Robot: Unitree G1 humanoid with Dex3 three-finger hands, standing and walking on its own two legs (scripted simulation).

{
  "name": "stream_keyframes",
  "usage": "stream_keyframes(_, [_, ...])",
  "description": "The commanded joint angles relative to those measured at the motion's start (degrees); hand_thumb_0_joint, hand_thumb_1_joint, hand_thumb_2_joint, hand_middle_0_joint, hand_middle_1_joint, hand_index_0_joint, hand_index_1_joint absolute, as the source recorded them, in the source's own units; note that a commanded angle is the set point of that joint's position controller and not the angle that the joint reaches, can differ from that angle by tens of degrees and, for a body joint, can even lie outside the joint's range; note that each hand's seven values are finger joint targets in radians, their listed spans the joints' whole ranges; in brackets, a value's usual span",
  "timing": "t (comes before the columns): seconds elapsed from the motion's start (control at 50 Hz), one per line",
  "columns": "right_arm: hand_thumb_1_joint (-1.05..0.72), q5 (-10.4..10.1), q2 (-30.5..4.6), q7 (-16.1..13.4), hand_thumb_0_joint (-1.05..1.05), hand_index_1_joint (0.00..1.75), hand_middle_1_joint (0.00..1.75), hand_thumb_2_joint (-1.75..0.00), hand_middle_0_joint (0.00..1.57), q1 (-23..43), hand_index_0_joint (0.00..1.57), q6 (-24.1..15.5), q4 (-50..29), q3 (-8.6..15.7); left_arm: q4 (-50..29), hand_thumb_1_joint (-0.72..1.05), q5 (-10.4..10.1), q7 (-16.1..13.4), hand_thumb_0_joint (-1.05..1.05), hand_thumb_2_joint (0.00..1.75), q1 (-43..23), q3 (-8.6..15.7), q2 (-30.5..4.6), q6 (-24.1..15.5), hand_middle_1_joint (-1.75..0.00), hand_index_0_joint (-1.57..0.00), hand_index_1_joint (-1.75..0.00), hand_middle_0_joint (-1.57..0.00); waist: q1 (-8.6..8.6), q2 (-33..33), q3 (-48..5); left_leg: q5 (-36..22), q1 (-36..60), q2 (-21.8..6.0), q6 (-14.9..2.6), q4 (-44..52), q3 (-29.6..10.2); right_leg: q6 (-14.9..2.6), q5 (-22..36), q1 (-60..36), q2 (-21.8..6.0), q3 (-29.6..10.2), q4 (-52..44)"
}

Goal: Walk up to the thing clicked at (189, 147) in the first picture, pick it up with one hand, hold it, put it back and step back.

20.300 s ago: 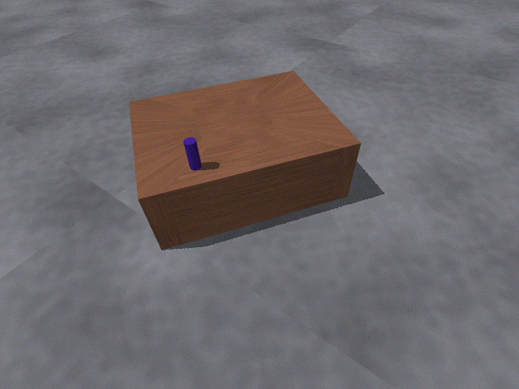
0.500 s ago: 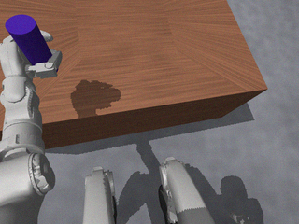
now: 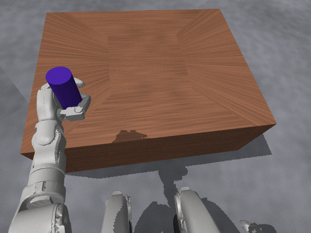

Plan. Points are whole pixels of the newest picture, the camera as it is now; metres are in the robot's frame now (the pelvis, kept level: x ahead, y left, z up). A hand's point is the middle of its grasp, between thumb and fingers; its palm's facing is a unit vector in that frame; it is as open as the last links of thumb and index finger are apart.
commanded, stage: lift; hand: left
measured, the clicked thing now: (68, 95) +0.46 +0.21 +0.05
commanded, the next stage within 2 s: hold in 1.16 s
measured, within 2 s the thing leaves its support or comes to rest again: neither
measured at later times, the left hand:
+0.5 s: hand (63, 103) +0.40 +0.19 +0.11, palm faces +0.13 -0.99 -0.03, open 6.8 cm
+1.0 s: hand (57, 97) +0.38 +0.18 +0.16, palm faces +0.13 -0.99 -0.02, open 6.8 cm
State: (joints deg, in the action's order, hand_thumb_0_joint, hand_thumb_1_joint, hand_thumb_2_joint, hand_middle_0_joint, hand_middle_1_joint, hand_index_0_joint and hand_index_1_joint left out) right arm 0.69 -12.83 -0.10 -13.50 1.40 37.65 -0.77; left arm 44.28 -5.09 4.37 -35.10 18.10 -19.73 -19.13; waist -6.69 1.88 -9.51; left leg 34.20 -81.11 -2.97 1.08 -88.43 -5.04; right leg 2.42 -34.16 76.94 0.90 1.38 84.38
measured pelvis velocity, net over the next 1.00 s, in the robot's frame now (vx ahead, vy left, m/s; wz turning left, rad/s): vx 0.04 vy -0.01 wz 0.04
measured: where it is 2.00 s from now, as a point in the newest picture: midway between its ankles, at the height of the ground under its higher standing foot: outside the picture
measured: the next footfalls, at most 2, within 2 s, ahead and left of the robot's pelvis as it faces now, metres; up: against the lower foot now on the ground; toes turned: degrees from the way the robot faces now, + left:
none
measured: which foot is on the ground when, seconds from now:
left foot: down 0.00-1.00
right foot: down 0.00-1.00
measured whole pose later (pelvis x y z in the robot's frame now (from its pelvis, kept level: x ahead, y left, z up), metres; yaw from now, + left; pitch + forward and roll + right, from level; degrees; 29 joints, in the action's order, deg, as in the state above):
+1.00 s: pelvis +0.04 -0.01 +0.12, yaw +3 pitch +11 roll -2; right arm -0.5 -12.4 -1.4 -13.0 -0.6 37.3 0.3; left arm 27.6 -8.8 3.1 -12.1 8.9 -12.1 -19.7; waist -2.1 0.7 -3.7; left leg 26.3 -42.3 -2.5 1.3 -57.5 -2.4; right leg 1.8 -26.6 39.2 -0.3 0.4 54.8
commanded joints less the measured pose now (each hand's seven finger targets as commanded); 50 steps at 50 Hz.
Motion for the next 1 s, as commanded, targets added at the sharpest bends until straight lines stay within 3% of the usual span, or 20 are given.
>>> stream_keyframes(0.0, [-0.9,-0.61,-9.95,-0.92,0.0,0.3,0.3,-0.9,0.2,-5.67,0.2,-1.69,-3.71,3.92,-21.12,0.5,-2.17,-0.93,0.0,1.31,-22.8,0.52,-10.56,-5.56,-1.48,-1.41,-1.45,-1.38,0.23,8.36,-29.48,-12.75,31.43,0.32,-1.25,17.16,-0.07,-4.09,14.49,-15.6,0.64,1.65,-14.2])
stream_keyframes(0.02, [-0.9,-0.67,-10.13,-1.09,0.0,0.3,0.3,-0.9,0.2,-5.29,0.2,-1.79,-4.04,4.09,-21.55,0.5,-2.13,-1.25,0.0,1.31,-20.94,0.94,-11.04,-5.4,-1.47,-1.4,-1.45,-1.37,0.96,8.01,-29.47,-14.39,32.86,0.38,-1.33,17.72,0.16,-4.07,15.43,-16.86,0.72,1.66,-15.15])
stream_keyframes(0.06, [-0.9,-0.78,-9.42,-1.2,0.0,0.3,0.3,-0.9,0.2,-5.11,0.2,-1.85,-3.6,3.85,-21.55,0.5,-2.52,-1.47,0.0,1.32,-16.45,-1.11,-7.96,-5.01,-1.48,-1.4,-1.46,-1.37,1.49,7.9,-28.13,-15.62,35.52,0.4,-1.11,19.78,0.21,-4.12,16.29,-18.75,0.78,1.67,-16.81])
stream_keyframes(0.08, [-0.9,-0.7,-9.71,-1.33,0.0,0.3,0.3,-0.9,0.2,-4.68,0.2,-2.05,-4.43,4.09,-24.36,0.51,-2.23,-1.79,0.0,1.33,-19.15,-1.33,-8.82,-5.13,-1.48,-1.41,-1.46,-1.38,0.74,7.26,-27.75,-16.03,35.76,0.48,-1.28,20.32,0.5,-4.01,16.84,-20.28,0.86,1.54,-17.92])
stream_keyframes(0.12, [-0.9,-0.85,-9.26,-1.38,0.0,0.3,0.3,-0.9,0.2,-4.77,0.2,-2.2,-3.28,3.86,-22.02,0.48,-2.54,-1.87,0.0,1.33,-15.31,-3.27,-5.93,-4.64,-1.49,-1.42,-1.48,-1.39,0.88,6.39,-23.84,-14.89,36.46,0.5,-1.06,22.71,0.39,-3.97,16.44,-21.34,0.73,1.64,-19.64])
stream_keyframes(0.14, [-0.9,-0.85,-9.59,-1.45,0.0,0.3,0.3,-0.9,0.2,-3.73,0.2,-2.55,-4.19,4.07,-23.42,0.48,-2.45,-2.01,0.0,1.34,-15.89,-3.11,-6.51,-4.71,-1.5,-1.43,-1.48,-1.4,1.25,6.46,-24.14,-15.61,37.43,0.51,-1.1,23.03,0.48,-3.99,16.73,-21.71,0.64,1.57,-20.12])
stream_keyframes(0.18, [-0.9,-0.88,-9.0,-1.35,0.0,0.3,0.3,-0.9,0.2,-4.3,0.2,-2.4,-2.66,3.98,-17.29,0.47,-2.65,-1.63,0.0,1.32,-7.62,-4.53,-3.18,-3.85,-1.47,-1.42,-1.46,-1.39,1.66,4.65,-19.93,-14.58,37.56,0.48,-1.04,24.85,0.68,-3.9,15.91,-22.45,0.81,1.82,-21.9])
stream_keyframes(0.2, [-0.9,-1.0,-9.44,-1.39,0.0,0.3,0.3,-0.9,0.2,-3.6,0.2,-2.66,-3.85,4.3,-22.91,0.49,-2.99,-1.43,0.0,1.34,-10.73,-5.78,-3.07,-4.44,-1.48,-1.43,-1.47,-1.41,1.24,4.69,-19.77,-13.22,37.6,0.63,-1.03,25.99,0.75,-3.91,15.34,-23.48,0.69,1.69,-22.95])
stream_keyframes(0.22, [-0.9,-1.04,-9.32,-1.45,0.0,0.3,0.3,-0.9,0.2,-3.9,0.2,-2.67,-3.68,4.3,-21.43,0.48,-2.93,-1.8,0.0,1.33,-9.05,-3.41,-4.81,-4.24,-1.48,-1.42,-1.47,-1.4,2.26,4.32,-20.41,-13.04,38.94,0.61,-0.99,26.91,0.83,-3.83,15.22,-25.04,0.58,1.64,-23.89])
stream_keyframes(0.24, [-0.9,-1.06,-8.96,-1.39,0.0,0.3,0.3,-0.9,0.2,-3.55,0.2,-2.67,-3.46,4.06,-17.76,0.47,-2.65,-1.57,0.0,1.32,-4.37,-5.87,-1.89,-3.64,-1.48,-1.42,-1.47,-1.4,1.57,2.78,-17.77,-13.36,37.47,0.88,-1.26,27.1,1.42,-3.68,15.73,-25.71,0.62,1.55,-24.91])
stream_keyframes(0.26, [-0.9,-1.13,-9.31,-1.5,0.0,0.3,0.3,-0.9,0.2,-2.91,0.2,-3.04,-4.99,4.36,-24.31,0.47,-3.37,-1.55,0.0,1.33,-10.3,-5.65,-2.96,-4.46,-1.47,-1.42,-1.46,-1.4,1.56,2.52,-19.32,-13.15,37.33,1.19,-1.39,27.17,2.06,-3.62,15.92,-27.98,0.52,1.02,-26.16])
stream_keyframes(0.32, [-0.9,-1.3,-8.53,-1.38,0.0,0.3,0.3,-0.9,0.2,-2.02,0.2,-3.36,-5.29,3.94,-25.26,0.47,-3.96,-1.99,0.0,1.32,-7.39,-4.08,-3.88,-5.1,-1.47,-1.42,-1.46,-1.4,3.13,2.98,-18.97,-13.72,39.54,1.39,-1.22,29.38,2.31,-3.52,16.24,-30.42,0.39,1.35,-27.09])
stream_keyframes(0.44, [-0.91,-0.98,-7.74,-1.67,0.0,0.3,0.3,-0.9,0.2,-1.13,0.2,-3.75,-6.0,3.51,-29.21,0.47,-3.36,-2.47,0.0,1.32,-6.91,-5.04,-4.0,-6.85,-1.47,-1.4,-1.46,-1.38,3.16,3.62,-20.02,-15.92,43.67,1.74,-1.18,31.68,3.05,-3.23,18.71,-35.09,0.16,0.95,-29.4])
stream_keyframes(0.6, [-0.91,-1.22,-8.04,-1.79,0.0,0.3,0.3,-0.9,0.2,-0.82,0.2,-3.82,-6.09,3.76,-27.98,0.49,-4.25,-1.85,0.0,1.32,-0.61,-7.0,-0.92,-5.6,-1.45,-1.39,-1.45,-1.37,3.5,2.13,-16.86,-19.91,47.44,1.3,-0.93,34.72,2.99,-3.3,21.96,-38.16,0.49,1.27,-31.98])
stream_keyframes(0.64, [-0.9,-1.17,-7.72,-1.71,0.0,0.3,0.3,-0.9,0.2,-1.11,0.2,-3.63,-6.11,3.81,-27.16,0.51,-4.12,-2.16,0.0,1.33,1.13,-5.95,-1.22,-5.38,-1.46,-1.39,-1.45,-1.37,3.84,0.75,-15.32,-19.83,46.12,1.44,-1.1,35.24,3.25,-3.13,22.01,-39.63,0.46,1.16,-33.13])
stream_keyframes(0.66, [-0.9,-1.19,-8.02,-1.73,0.0,0.3,0.3,-0.9,0.2,-1.04,0.2,-3.7,-6.01,4.06,-26.59,0.51,-4.42,-1.89,0.0,1.34,2.18,-7.07,0.25,-5.26,-1.46,-1.39,-1.45,-1.37,3.47,0.54,-15.76,-20.59,47.27,1.31,-1.03,35.54,3.28,-3.17,22.79,-39.78,0.48,1.23,-33.27])
stream_keyframes(0.78, [-0.9,-1.38,-7.79,-1.66,0.0,0.3,0.3,-0.9,0.2,0.25,0.2,-3.87,-6.76,3.98,-29.22,0.55,-4.39,-1.7,0.0,1.33,1.69,-5.82,-1.67,-5.72,-1.45,-1.38,-1.44,-1.36,4.32,0.11,-13.17,-19.42,47.19,1.8,-1.24,37.54,4.03,-2.81,22.16,-42.94,0.11,0.6,-35.56])
stream_keyframes(0.82, [-0.9,-1.31,-7.36,-1.65,0.0,0.3,0.3,-0.9,0.2,0.36,0.2,-3.93,-6.92,3.82,-31.06,0.54,-4.76,-1.8,0.0,1.33,1.97,-5.35,-1.71,-6.09,-1.45,-1.37,-1.44,-1.35,4.51,0.77,-15.73,-20.7,48.94,1.95,-1.18,37.76,4.27,-2.67,23.55,-44.92,0.02,0.32,-35.97])
stream_keyframes(0.96, [-0.9,-1.25,-7.62,-1.59,0.0,0.3,0.3,-0.9,0.2,0.36,0.2,-3.98,-6.55,4.24,-32.11,0.55,-4.62,-1.3,0.0,1.35,3.89,-6.77,-0.36,-6.1,-1.46,-1.38,-1.46,-1.37,4.03,2.03,-13.72,-22.96,52.4,1.79,-0.84,39.52,3.88,-2.91,24.99,-45.16,0.26,0.62,-36.85])
stream_keyframes(0.98, [-0.9,-1.26,-7.56,-1.62,0.0,0.3,0.3,-0.9,0.2,-0.13,0.2,-3.78,-6.32,4.21,-29.28,0.53,-4.62,-1.41,0.0,1.34,8.04,-6.59,0.37,-5.64,-1.46,-1.38,-1.45,-1.36,4.26,0.72,-13.6,-23.87,52.74,1.67,-1.0,39.57,3.93,-2.69,25.88,-45.65,0.29,0.72,-37.32])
